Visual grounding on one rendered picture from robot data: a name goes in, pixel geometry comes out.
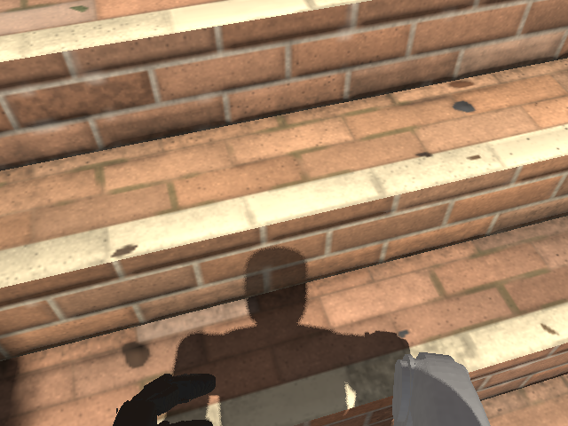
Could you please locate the left robot hand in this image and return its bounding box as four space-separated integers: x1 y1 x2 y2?
113 374 216 426

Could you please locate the right robot thigh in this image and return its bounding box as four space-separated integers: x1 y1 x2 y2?
392 352 491 426

